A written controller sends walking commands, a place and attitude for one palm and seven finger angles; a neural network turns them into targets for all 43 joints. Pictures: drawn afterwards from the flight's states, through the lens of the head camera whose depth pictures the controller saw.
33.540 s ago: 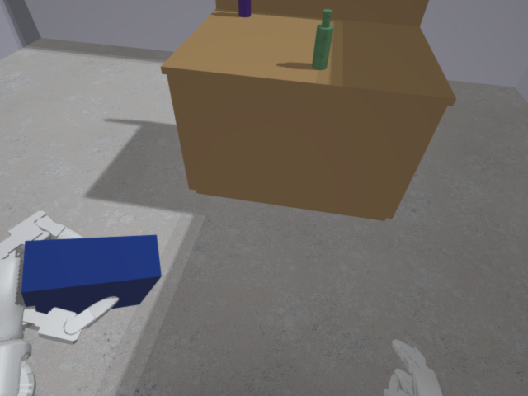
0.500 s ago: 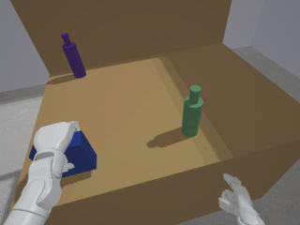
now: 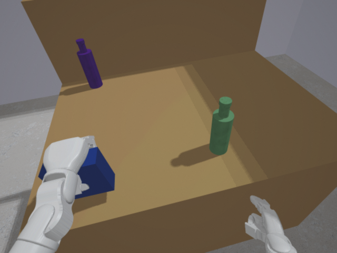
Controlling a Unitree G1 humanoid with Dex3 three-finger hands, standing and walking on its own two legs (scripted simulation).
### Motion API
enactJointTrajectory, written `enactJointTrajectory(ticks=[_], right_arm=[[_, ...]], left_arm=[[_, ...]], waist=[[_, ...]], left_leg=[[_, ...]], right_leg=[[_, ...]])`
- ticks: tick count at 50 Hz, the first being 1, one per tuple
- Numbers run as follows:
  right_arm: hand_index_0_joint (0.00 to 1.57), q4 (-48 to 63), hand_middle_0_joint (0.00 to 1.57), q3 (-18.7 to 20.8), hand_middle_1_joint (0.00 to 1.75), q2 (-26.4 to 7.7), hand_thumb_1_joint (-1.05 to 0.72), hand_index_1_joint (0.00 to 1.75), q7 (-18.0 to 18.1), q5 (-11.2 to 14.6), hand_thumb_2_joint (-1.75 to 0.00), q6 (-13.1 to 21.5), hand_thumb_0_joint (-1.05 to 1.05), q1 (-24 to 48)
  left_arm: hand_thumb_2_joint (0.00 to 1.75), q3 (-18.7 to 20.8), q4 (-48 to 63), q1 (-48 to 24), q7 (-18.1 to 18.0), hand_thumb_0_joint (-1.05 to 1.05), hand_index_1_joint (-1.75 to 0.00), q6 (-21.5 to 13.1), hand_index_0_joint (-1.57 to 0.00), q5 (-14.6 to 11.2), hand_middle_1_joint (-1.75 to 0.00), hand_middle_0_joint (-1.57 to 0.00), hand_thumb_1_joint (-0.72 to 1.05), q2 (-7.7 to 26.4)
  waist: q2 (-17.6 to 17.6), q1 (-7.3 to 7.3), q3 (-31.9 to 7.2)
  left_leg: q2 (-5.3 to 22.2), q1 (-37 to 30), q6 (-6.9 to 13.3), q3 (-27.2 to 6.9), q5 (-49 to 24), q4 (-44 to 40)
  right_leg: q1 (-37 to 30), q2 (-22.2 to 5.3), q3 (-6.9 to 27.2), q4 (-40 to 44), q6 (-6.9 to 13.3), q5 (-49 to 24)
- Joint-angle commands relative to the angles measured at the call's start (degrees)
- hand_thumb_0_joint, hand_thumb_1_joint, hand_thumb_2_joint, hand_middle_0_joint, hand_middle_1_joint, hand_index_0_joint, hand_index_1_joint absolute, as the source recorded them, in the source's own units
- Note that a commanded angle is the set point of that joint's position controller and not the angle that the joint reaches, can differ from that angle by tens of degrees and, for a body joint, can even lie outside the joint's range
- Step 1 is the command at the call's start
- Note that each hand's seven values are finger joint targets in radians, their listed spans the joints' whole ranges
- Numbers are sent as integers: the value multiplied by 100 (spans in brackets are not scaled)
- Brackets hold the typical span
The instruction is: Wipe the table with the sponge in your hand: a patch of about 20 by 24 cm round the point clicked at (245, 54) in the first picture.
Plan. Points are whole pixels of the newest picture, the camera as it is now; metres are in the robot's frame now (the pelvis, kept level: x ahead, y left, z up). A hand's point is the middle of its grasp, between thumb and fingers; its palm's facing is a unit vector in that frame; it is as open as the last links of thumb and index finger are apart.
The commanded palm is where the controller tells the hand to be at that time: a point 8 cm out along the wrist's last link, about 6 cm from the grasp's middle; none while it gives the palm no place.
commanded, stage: lower the sponge onto the table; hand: left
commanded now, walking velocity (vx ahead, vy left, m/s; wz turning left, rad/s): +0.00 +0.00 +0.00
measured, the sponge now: (84, 179) +0.25 +0.27 +0.04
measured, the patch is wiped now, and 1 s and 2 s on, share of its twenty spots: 0.00 0.00 0.05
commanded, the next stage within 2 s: wipe forward along the first lane in 1.42 s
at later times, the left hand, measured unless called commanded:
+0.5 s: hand (83, 168) +0.25 +0.26 +0.09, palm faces +0.01 -0.08 -1.00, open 9.4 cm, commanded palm +0.23 +0.25 +0.15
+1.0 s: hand (87, 176) +0.25 +0.25 +0.06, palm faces -0.04 -0.09 -1.00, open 9.4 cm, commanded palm +0.23 +0.25 +0.13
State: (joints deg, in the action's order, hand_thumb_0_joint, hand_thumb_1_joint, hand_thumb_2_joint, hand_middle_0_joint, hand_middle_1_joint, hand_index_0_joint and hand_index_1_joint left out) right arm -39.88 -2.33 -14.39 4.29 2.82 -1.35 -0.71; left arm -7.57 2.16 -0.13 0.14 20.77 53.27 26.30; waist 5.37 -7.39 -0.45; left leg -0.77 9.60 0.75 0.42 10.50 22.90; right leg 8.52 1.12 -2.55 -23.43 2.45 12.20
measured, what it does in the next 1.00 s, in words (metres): stands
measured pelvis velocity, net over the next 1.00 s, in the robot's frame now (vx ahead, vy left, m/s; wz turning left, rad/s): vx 0.00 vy -0.02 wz -0.01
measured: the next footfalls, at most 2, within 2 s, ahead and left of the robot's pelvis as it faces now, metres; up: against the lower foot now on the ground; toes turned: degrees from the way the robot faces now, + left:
none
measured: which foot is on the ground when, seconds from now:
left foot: down 0.00-1.00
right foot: down 0.00-1.00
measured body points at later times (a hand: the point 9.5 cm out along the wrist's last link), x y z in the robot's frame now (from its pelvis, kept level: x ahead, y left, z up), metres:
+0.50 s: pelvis +0.00 -0.01 +0.00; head -0.03 -0.06 +0.45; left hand +0.25 +0.26 +0.14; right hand +0.25 -0.21 -0.08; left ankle +0.02 +0.11 -0.74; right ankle +0.01 -0.09 -0.74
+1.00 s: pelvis +0.00 -0.02 +0.00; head -0.02 -0.06 +0.45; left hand +0.25 +0.25 +0.12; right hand +0.24 -0.23 -0.08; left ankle +0.02 +0.11 -0.74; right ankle +0.01 -0.09 -0.74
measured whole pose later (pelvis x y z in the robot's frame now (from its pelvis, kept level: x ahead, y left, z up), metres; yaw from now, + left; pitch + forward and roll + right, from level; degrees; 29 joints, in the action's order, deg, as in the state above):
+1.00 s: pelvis +0.00 -0.02 +0.00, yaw -1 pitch -3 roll +0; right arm -40.2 -1.4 -15.2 4.2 2.7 -0.7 -1.8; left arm -7.3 -2.6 1.8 -1.5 19.6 53.9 24.7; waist 5.5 -6.6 -1.1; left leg 0.6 10.1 -0.4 0.4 10.7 23.6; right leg 9.3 2.6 -2.3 -24.2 3.7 12.3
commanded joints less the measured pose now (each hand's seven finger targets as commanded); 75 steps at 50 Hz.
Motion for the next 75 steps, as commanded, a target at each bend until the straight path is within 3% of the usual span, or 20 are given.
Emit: enactJointTrajectory(ticks=[1,3,4,8,9,13,14,28,29,33,42,48,49,53,54,58,59,63,64,75], right_arm=[[20,966,20,162,30,-552,-90,30,-10,14,-90,325,0,1316],[20,1004,20,137,30,-580,-90,30,-21,36,-90,310,0,1452],[20,1073,20,132,30,-517,-90,30,-43,43,-90,315,0,1445],[20,1026,20,135,30,-574,-90,30,-72,33,-90,267,0,1485],[20,1081,20,115,30,-532,-90,30,-77,39,-90,260,0,1455],[20,1004,20,117,30,-618,-90,30,-56,25,-90,193,0,1492],[20,1098,20,98,30,-531,-90,30,-63,43,-90,214,0,1506],[20,1007,20,175,30,-583,-90,30,-16,10,-90,367,0,1369],[20,1045,20,186,30,-524,-90,30,-17,15,-90,390,0,1326],[20,991,20,212,30,-590,-90,30,2,-14,-90,379,0,1343],[20,973,20,243,30,-589,-90,30,6,10,-90,397,0,1242],[20,953,20,278,30,-627,-90,30,12,-10,-90,402,0,1187],[20,1038,20,265,30,-545,-90,30,7,1,-90,431,0,1186],[20,932,20,313,30,-625,-90,30,2,-12,-90,433,0,1134],[20,1001,20,304,30,-550,-90,30,-14,1,-90,445,0,1139],[20,927,20,320,30,-626,-90,30,-24,-2,-90,394,0,1188],[20,1002,20,325,30,-557,-90,30,-37,7,-90,412,0,1172],[20,935,20,309,30,-616,-90,30,-42,9,-90,357,0,1215],[20,998,20,298,30,-553,-90,30,-39,21,-90,369,0,1192],[20,947,20,307,30,-590,-90,30,-53,30,-90,291,0,1101]], left_arm=[[130,676,1047,-1816,-317,0,-160,85,-120,226,-160,-120,10,1050],[130,912,1154,-1912,-321,0,-160,199,-120,256,-160,-120,10,1330],[130,590,1261,-1858,-295,0,-160,228,-120,242,-160,-120,10,946],[130,814,1128,-1675,-242,0,-160,342,-120,275,-160,-120,10,1237],[130,561,1157,-1735,-215,0,-160,363,-120,252,-160,-120,10,919],[130,1089,1097,-1736,-214,0,-160,383,-120,299,-160,-120,10,1547],[130,710,1181,-1770,-187,0,-160,370,-120,253,-160,-120,10,1093],[130,834,1148,-1755,-278,0,-160,10,-120,283,-160,-120,10,1239],[130,596,1121,-1730,-303,0,-160,-11,-120,257,-160,-120,10,902],[130,1035,1107,-1654,-446,0,-160,-40,-120,303,-160,-120,10,1370],[130,629,774,-1499,-411,0,-160,-23,-120,225,-160,-120,10,919],[130,1055,839,-1445,-478,0,-160,-229,-120,286,-160,-120,10,1344],[130,634,909,-1435,-482,0,-160,-269,-120,256,-160,-120,10,836],[130,1026,770,-1406,-658,0,-160,-313,-120,313,-160,-120,10,1226],[130,668,792,-1406,-666,0,-160,-304,-120,316,-160,-120,10,776],[130,923,714,-1366,-771,0,-160,-188,-120,366,-160,-120,10,1106],[130,626,751,-1224,-765,0,-160,-166,-120,321,-160,-120,10,682],[130,780,626,-1276,-750,0,-160,-61,-120,351,-160,-120,10,951],[130,422,647,-1299,-725,0,-160,-58,-120,315,-160,-120,10,523],[130,515,189,-1097,-670,0,-160,-72,-120,353,-160,-120,10,573]], waist=[[-209,78,-1110],[-123,15,-1146],[-75,22,-1308],[-232,1,-1116],[-307,27,-1221],[-253,-11,-1087],[-241,18,-1143],[-237,44,-1086],[-320,74,-1150],[-207,-10,-1189],[-292,94,-1156],[-260,48,-1086],[-162,84,-1134],[-267,44,-1118],[-317,68,-1208],[-163,25,-1152],[-232,35,-1275],[-307,44,-1084],[-272,95,-1149],[-532,83,-1068]], left_leg=[[-50,-511,62,-443,-914,-254],[-70,-498,44,-492,-783,-332],[-72,-502,68,-431,-869,-314],[-67,-481,64,-486,-800,-326],[-71,-424,85,-405,-828,-307],[-105,-419,87,-441,-766,-281],[-118,-415,114,-368,-804,-231],[-138,-584,115,-403,-735,-170],[-134,-555,150,-328,-795,-118],[-156,-569,119,-353,-833,-117],[-152,-478,156,-281,-891,-16],[-153,-468,150,-340,-754,-51],[-150,-468,173,-283,-765,-30],[-135,-482,135,-349,-783,-55],[-118,-432,148,-304,-804,-57],[-128,-437,110,-344,-762,-105],[-109,-434,146,-278,-858,-47],[-128,-395,115,-369,-772,-101],[-108,-398,152,-295,-760,-77],[-112,-227,136,-318,-717,-12]], right_leg=[[-20,-33,548,448,199,-536],[-112,9,697,428,255,-415],[-202,-21,510,368,213,-486],[-145,20,702,430,247,-428],[-227,-24,561,391,201,-473],[-176,0,831,477,238,-385],[-207,-35,684,448,194,-415],[21,-1,892,585,220,-327],[-31,-32,768,539,184,-417],[-80,-20,944,553,220,-474],[-9,-75,797,501,146,-722],[87,-21,912,533,185,-447],[81,-41,746,501,158,-458],[141,5,878,511,202,-446],[105,-13,691,447,169,-468],[117,16,840,474,216,-415],[43,-12,683,403,182,-553],[143,28,796,461,203,-434],[140,7,621,418,164,-454],[225,22,628,363,162,-499]])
